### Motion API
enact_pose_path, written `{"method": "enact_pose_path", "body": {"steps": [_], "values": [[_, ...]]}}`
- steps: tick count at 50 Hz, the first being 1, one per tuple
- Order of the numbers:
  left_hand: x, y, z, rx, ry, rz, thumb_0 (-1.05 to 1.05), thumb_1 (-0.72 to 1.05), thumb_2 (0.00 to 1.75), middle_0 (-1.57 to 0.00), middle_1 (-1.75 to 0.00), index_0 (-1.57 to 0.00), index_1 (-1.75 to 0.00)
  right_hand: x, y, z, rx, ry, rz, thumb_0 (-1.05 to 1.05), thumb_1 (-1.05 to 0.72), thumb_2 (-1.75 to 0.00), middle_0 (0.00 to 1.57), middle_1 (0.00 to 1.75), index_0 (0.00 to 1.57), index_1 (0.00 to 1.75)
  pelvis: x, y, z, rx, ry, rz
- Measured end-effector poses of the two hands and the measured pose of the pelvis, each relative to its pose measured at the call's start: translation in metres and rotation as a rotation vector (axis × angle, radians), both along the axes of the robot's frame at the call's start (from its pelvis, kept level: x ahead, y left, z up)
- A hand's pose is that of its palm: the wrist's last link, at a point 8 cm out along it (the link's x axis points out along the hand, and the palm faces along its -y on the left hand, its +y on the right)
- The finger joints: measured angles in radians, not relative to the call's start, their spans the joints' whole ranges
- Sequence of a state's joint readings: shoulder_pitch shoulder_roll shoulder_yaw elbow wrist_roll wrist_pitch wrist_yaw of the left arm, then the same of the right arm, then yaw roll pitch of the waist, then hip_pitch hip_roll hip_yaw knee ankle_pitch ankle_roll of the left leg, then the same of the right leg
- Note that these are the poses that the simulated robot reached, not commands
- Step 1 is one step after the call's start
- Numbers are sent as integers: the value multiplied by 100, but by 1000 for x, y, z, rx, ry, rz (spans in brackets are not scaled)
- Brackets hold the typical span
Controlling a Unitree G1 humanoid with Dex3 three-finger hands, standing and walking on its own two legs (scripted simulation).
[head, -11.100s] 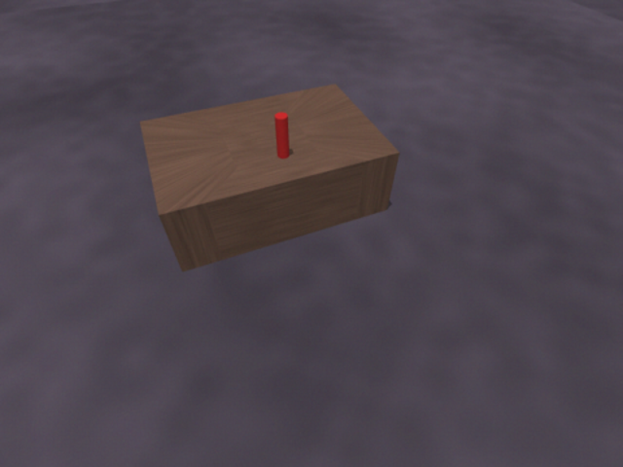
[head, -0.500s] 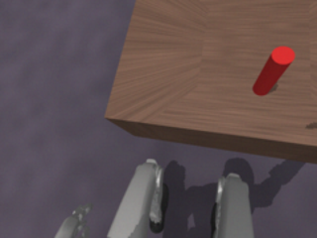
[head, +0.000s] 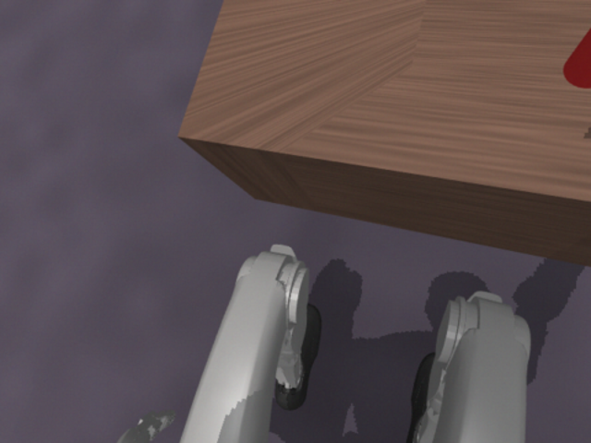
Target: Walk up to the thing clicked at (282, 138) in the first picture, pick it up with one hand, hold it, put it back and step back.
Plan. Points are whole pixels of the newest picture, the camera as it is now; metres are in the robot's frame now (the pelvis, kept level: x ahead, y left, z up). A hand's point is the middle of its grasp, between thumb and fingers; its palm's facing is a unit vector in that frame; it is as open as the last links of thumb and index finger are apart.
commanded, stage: close in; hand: right
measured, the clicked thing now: out of the picture +0.59 -0.23 +0.04
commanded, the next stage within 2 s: rest palm in 0.42 s
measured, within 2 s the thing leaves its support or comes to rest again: leaves its support in 1.86 s
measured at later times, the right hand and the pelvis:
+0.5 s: hand out of the picture +0.58 -0.24 +0.03, palm faces +0.16 +0.99 -0.01, open 17.0 cm; pelvis +0.01 +0.00 +0.01, yaw -2 degrees
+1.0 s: hand out of the picture +0.58 -0.22 +0.02, palm faces +0.15 +0.99 -0.02, open 16.0 cm; pelvis +0.01 +0.00 +0.01, yaw -3 degrees
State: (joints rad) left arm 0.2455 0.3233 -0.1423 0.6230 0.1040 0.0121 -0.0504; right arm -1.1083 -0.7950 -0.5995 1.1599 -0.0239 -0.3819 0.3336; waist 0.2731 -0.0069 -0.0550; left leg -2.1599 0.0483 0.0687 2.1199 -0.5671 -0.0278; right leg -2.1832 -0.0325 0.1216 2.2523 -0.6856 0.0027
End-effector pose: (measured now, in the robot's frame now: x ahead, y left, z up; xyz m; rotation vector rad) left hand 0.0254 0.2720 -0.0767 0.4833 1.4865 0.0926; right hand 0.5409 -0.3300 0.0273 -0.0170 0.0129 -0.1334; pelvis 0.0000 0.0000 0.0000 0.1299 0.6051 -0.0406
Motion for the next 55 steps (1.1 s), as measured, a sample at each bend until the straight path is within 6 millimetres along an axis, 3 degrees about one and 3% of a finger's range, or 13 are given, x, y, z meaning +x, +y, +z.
{"method": "enact_pose_path", "body": {"steps": [8, 24, 32, 42, 55], "values": [[-3, -2, -2, -15, -3, 46, 1, 90, 90, -19, -29, -20, -29, 6, 23, 8, 1, 9, -10, -2, 40, -5, 7, 3, 5, 4, 4, 2, 4, -11, 14, -1], [38, 10, -4, -13, -32, 2, 1, 90, 90, -20, -30, -20, -29, 6, 42, 0, 11, 19, -25, -1, 40, -6, 7, 4, 4, 4, 14, 5, 11, -34, 39, -14], [49, 14, -6, -6, -37, -5, 0, 88, 91, -20, -29, -19, -30, 7, 49, -1, 5, 20, -25, -1, 39, -7, 7, 4, 4, 5, 15, 5, 12, -38, 42, -18], [44, 10, -9, -15, -24, 5, 0, 85, 93, -20, -29, -19, -30, 6, 54, -6, 9, 26, -20, -1, 41, -7, 10, 6, 8, 6, 14, 3, 10, -37, 38, -19], [23, 7, -10, -6, 27, 27, 0, 88, 92, -20, -30, -20, -30, 18, 55, -9, 1, 12, -19, -1, 38, -14, 38, 23, 36, 24, 12, 1, 4, -30, 37, -20]]}}
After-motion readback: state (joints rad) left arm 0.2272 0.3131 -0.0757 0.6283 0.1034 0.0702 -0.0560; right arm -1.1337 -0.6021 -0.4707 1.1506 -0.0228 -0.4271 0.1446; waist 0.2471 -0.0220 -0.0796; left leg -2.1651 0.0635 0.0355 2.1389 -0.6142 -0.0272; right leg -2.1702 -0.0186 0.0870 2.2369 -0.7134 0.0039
